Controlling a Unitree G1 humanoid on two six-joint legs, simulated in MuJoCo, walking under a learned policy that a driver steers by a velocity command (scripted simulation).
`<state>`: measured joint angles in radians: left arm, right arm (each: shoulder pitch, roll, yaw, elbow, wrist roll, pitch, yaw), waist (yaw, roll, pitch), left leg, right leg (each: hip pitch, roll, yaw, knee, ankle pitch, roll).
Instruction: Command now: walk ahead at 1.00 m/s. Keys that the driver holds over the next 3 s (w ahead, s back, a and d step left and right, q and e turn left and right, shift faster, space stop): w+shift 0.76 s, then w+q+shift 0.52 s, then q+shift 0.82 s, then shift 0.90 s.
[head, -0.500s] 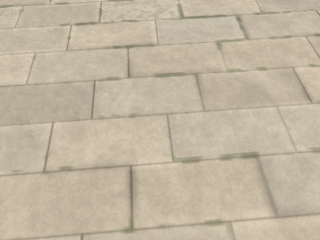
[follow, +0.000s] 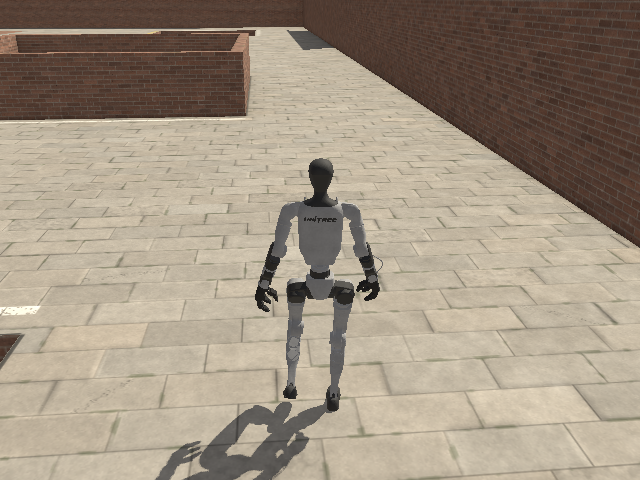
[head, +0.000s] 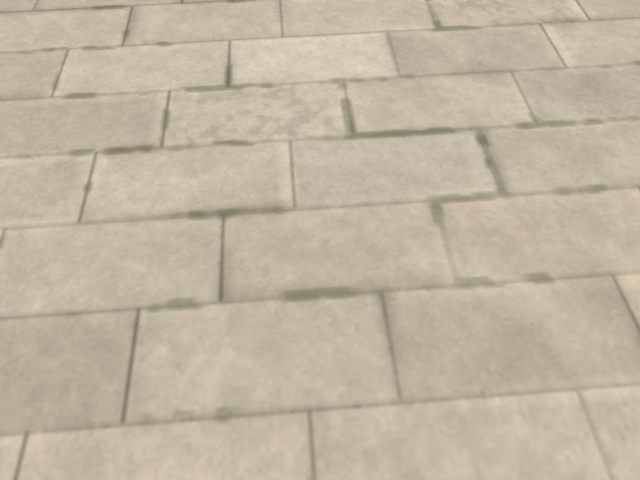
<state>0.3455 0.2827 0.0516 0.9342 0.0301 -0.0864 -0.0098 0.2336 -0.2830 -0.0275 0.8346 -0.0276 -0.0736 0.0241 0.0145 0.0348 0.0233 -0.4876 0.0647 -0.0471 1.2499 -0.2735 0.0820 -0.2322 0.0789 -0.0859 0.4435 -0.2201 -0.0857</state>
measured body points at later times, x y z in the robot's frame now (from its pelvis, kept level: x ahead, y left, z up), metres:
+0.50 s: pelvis +0.50 +0.03 +0.00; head +0.50 +0.03 +0.45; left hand +0.64 +0.29 -0.11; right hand +0.47 -0.25 -0.13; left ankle +0.46 +0.10 -0.74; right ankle +0.52 -0.11 -0.65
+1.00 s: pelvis +0.99 -0.02 +0.00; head +1.00 -0.01 +0.45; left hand +0.93 +0.25 -0.13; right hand +1.16 -0.26 -0.11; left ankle +1.09 +0.14 -0.65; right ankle +0.92 -0.09 -0.74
